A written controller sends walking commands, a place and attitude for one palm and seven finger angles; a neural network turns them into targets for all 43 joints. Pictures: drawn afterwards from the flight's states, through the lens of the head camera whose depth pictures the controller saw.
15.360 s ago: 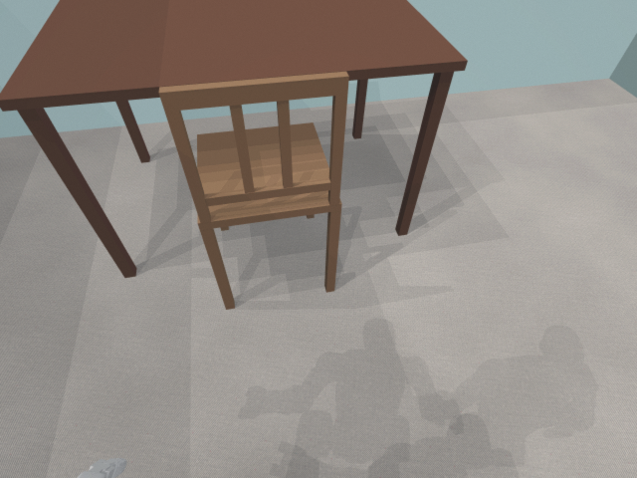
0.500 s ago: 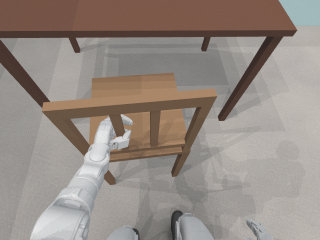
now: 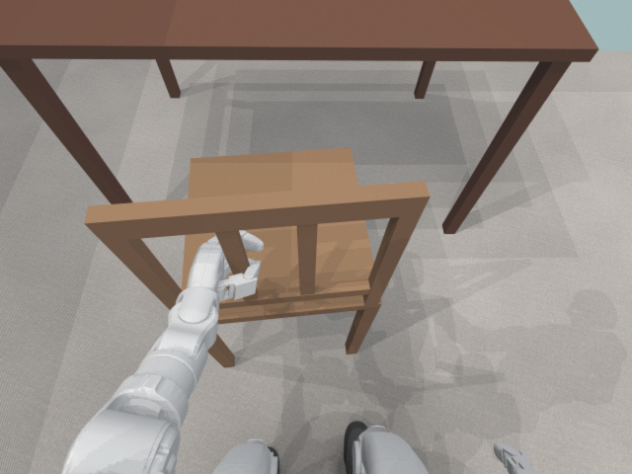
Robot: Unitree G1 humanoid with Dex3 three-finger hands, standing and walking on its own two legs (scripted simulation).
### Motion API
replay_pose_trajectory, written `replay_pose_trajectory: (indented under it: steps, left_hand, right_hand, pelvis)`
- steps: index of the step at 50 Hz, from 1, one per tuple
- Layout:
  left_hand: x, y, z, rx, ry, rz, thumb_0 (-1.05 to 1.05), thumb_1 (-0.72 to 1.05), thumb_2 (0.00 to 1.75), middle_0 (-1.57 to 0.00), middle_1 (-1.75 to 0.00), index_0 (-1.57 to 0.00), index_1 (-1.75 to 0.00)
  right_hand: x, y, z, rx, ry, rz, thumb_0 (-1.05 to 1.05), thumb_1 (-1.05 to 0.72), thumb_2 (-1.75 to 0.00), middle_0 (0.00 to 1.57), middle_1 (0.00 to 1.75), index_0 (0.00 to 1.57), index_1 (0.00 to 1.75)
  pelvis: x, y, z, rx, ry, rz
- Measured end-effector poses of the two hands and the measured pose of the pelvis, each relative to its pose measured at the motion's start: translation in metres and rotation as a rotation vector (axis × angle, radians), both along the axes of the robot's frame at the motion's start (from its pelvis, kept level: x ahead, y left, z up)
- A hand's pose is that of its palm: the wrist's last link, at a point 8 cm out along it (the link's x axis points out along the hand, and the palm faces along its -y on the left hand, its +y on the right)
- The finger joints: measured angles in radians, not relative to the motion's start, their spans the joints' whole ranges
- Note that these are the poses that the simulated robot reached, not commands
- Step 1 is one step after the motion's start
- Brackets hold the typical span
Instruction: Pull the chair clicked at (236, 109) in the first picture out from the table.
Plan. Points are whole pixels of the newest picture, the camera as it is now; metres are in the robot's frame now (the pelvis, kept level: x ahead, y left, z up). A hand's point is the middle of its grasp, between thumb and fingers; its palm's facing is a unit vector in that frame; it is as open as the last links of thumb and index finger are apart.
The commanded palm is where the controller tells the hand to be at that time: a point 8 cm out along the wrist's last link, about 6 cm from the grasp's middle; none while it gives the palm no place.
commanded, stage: step backward, pulling the chair out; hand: left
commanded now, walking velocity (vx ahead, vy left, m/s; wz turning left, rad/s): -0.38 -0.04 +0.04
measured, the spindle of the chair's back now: (240, 266) +0.39 +0.12 -0.08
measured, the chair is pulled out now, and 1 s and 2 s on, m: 0.23 0.34 0.58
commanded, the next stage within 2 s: stop walking, hand still on the chair in 1.72 s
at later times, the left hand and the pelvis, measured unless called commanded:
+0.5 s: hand (238, 317) +0.31 +0.11 -0.06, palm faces -0.03 -0.98 -0.18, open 5.6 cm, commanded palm +0.31 +0.16 -0.06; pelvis -0.06 -0.01 -0.01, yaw +0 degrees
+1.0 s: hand (228, 354) +0.26 +0.12 -0.06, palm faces -0.01 -0.98 -0.18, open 5.6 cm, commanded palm +0.24 +0.17 -0.06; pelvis -0.12 -0.01 +0.00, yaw +0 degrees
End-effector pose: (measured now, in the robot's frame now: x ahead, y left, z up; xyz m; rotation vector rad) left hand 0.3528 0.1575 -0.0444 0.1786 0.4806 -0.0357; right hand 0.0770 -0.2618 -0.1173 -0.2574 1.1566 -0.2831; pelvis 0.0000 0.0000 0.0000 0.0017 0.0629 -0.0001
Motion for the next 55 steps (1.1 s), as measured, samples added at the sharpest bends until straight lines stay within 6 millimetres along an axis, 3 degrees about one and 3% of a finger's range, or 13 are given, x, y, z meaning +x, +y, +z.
replay_pose_trajectory:
  steps: [6, 16, 22, 27, 35, 42, 49, 55]
  left_hand:
    - [-0.014, 0.0, 0.001, 0.005, 0.004, 0.033, 0.04, 0.63, 0.77, -0.29, -1.21, -0.49, -1.45]
    - [-0.042, 0.005, 0.001, -0.003, 0.011, 0.007, 0.04, 0.65, 0.75, -0.27, -1.21, -0.49, -1.45]
    - [-0.055, 0.008, 0.001, 0.007, 0.0, 0.025, 0.04, 0.63, 0.76, -0.29, -1.22, -0.49, -1.45]
    - [-0.064, 0.008, 0.001, 0.019, -0.004, 0.058, 0.04, 0.62, 0.78, -0.31, -1.21, -0.49, -1.45]
    - [-0.079, 0.012, 0.002, 0.0, 0.015, 0.039, 0.05, 0.64, 0.76, -0.27, -1.22, -0.49, -1.45]
    - [-0.093, 0.017, 0.002, -0.004, 0.015, 0.028, 0.05, 0.65, 0.75, -0.26, -1.23, -0.49, -1.45]
    - [-0.109, 0.016, 0.002, 0.014, 0.009, 0.062, 0.05, 0.63, 0.77, -0.3, -1.21, -0.49, -1.45]
    - [-0.129, 0.015, 0.003, 0.009, 0.013, 0.056, 0.05, 0.64, 0.76, -0.28, -1.21, -0.49, -1.45]
  right_hand:
    - [-0.008, -0.002, -0.004, 0.022, -0.036, -0.019, 0.0, -0.9, -0.9, 0.21, 0.3, 0.21, 0.3]
    - [-0.039, 0.003, 0.004, -0.021, -0.046, -0.02, 0.0, -0.9, -0.9, 0.21, 0.3, 0.21, 0.3]
    - [-0.051, 0.011, -0.007, 0.029, -0.031, 0.006, 0.0, -0.9, -0.9, 0.21, 0.3, 0.21, 0.3]
    - [-0.059, 0.006, -0.013, 0.051, -0.051, -0.009, 0.0, -0.9, -0.9, 0.21, 0.3, 0.21, 0.3]
    - [-0.081, -0.004, -0.001, -0.041, -0.025, 0.009, 0.0, -0.9, -0.9, 0.21, 0.3, 0.21, 0.3]
    - [-0.094, 0.008, 0.005, -0.014, -0.015, 0.022, 0.0, -0.9, -0.9, 0.21, 0.3, 0.2, 0.3]
    - [-0.109, 0.012, -0.004, 0.049, -0.042, 0.002, 0.0, -0.9, -0.9, 0.21, 0.3, 0.21, 0.3]
    - [-0.132, 0.0, -0.002, -0.016, -0.05, -0.016, 0.0, -0.9, -0.9, 0.21, 0.3, 0.21, 0.3]
  pelvis:
    - [-0.017, -0.007, -0.002, -0.011, -0.005, 0.012]
    - [-0.039, 0.008, -0.001, -0.007, -0.022, -0.002]
    - [-0.05, -0.003, -0.005, -0.013, -0.031, -0.001]
    - [-0.063, -0.01, -0.007, -0.012, -0.031, 0.007]
    - [-0.081, 0.008, -0.004, -0.006, -0.018, 0.037]
    - [-0.091, 0.007, 0.0, -0.012, -0.014, 0.008]
    - [-0.118, -0.006, 0.0, -0.034, -0.026, -0.003]
    - [-0.139, 0.006, -0.004, -0.028, -0.023, 0.011]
